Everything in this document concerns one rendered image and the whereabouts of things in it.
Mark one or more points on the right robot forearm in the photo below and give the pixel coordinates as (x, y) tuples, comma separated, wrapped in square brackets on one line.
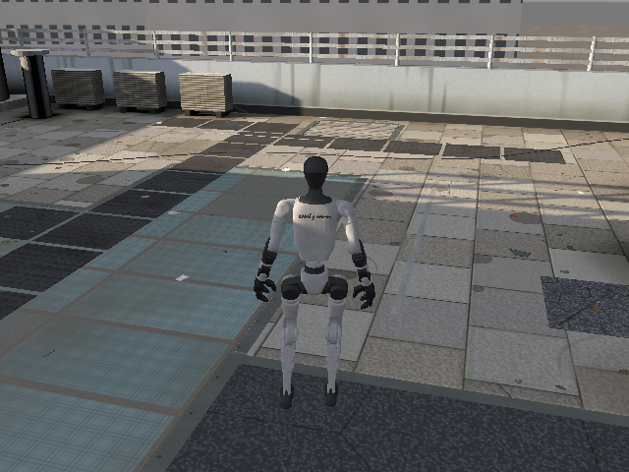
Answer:
[(361, 265)]

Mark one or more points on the left robot forearm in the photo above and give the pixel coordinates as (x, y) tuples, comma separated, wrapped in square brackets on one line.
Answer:
[(266, 263)]

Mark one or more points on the right robot foot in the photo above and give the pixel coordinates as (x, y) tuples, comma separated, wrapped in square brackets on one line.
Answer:
[(330, 398)]

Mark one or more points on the robot head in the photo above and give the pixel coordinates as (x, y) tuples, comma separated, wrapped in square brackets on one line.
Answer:
[(315, 170)]

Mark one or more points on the left robot hand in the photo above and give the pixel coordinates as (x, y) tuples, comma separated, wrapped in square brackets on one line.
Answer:
[(259, 286)]

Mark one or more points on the left robot upper arm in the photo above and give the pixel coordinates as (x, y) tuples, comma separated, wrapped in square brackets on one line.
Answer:
[(283, 208)]

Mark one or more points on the right robot hand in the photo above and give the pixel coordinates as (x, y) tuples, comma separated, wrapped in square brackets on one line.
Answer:
[(370, 294)]

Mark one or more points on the right robot upper arm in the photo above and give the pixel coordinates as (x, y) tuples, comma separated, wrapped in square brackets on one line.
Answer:
[(346, 209)]

